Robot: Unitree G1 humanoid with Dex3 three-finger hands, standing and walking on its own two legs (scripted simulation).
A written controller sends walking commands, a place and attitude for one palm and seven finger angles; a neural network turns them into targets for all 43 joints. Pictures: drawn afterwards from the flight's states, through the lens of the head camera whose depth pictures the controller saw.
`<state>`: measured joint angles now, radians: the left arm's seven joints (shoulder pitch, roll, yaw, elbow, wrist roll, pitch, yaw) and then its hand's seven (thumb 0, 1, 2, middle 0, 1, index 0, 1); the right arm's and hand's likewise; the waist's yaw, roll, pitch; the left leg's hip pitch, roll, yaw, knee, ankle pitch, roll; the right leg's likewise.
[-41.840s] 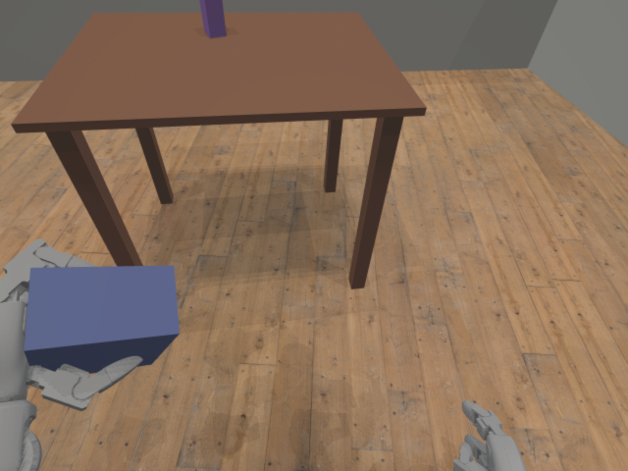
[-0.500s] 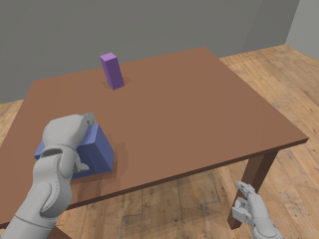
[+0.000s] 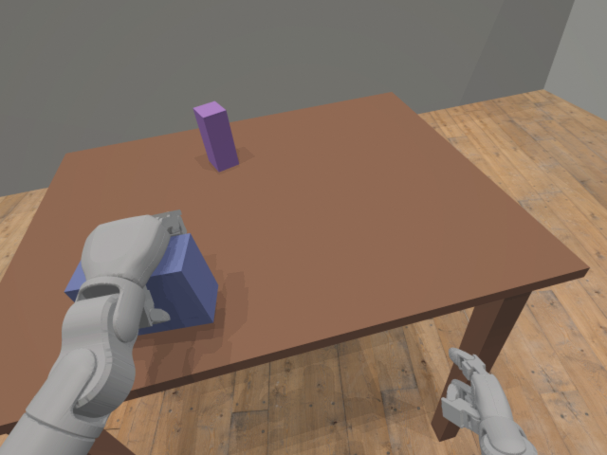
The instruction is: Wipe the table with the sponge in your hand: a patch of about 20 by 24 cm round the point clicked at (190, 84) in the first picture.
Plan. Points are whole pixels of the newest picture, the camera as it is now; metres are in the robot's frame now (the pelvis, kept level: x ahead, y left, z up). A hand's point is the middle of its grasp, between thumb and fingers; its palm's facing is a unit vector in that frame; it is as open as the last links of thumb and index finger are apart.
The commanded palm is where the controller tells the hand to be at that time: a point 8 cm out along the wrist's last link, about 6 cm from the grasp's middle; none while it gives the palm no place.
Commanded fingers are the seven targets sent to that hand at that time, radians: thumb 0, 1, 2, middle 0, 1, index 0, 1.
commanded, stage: lower the sponge onto the table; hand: left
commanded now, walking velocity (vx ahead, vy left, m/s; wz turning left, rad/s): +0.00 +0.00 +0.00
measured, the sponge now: (155, 295) +0.26 +0.26 +0.10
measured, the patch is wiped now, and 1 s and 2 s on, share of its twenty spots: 0.00 0.00 0.25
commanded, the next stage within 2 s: wipe forward along the first lane in 0.88 s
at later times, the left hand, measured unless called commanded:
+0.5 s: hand (141, 272) +0.26 +0.26 +0.15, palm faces +0.14 -0.06 -0.99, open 10.6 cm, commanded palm +0.21 +0.25 +0.21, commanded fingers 0.00 0.10 1.30 -1.20 -1.60 -1.20 -1.60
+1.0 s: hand (137, 287) +0.25 +0.27 +0.13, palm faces +0.12 -0.09 -0.99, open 10.6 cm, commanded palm +0.21 +0.26 +0.19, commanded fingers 0.00 0.10 1.30 -1.20 -1.60 -1.20 -1.60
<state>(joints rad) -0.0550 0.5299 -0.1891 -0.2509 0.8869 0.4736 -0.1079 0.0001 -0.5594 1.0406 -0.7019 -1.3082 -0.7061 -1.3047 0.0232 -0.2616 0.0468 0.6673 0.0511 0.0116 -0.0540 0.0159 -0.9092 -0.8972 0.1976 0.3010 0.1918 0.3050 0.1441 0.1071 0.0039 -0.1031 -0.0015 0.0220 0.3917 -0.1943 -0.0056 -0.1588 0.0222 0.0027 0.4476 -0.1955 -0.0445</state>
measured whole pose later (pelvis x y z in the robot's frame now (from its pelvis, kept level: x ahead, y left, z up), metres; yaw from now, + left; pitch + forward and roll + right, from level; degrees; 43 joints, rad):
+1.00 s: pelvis +0.00 +0.00 +0.00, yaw +0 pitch -5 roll +1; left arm 0.02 0.48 -0.12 -0.19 0.90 0.44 -0.04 0.00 -0.56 1.04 -0.70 -1.31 -0.70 -1.31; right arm 0.03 -0.25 0.04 0.69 0.05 0.00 -0.04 0.02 -0.91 -0.90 0.20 0.30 0.20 0.30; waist 0.14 0.11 0.00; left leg -0.10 0.00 0.02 0.39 -0.20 -0.01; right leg -0.14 0.03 0.00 0.42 -0.19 -0.04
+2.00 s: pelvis +0.01 -0.01 +0.00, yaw +2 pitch -1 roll +0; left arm -0.29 0.50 -0.10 0.29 0.96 0.31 -0.05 0.00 -0.57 1.04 -0.71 -1.31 -0.71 -1.30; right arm 0.08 -0.27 0.03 0.71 0.07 0.02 -0.09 0.01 -0.91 -0.90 0.20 0.30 0.20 0.30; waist 0.09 0.09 -0.02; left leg -0.18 0.00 -0.02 0.41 -0.20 -0.01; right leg -0.20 0.03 -0.04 0.42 -0.20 -0.05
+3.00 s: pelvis +0.02 +0.02 +0.00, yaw +1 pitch +5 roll +0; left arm -0.59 0.57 -0.05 0.72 0.98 0.13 0.04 0.01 -0.57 1.05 -0.71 -1.31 -0.71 -1.31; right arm 0.25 -0.29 -0.02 0.75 0.09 0.05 -0.07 0.01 -0.91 -0.90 0.20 0.30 0.20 0.30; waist 0.02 0.07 -0.07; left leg -0.32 -0.01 0.00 0.47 -0.23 0.02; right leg -0.33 0.02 -0.01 0.43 -0.19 -0.02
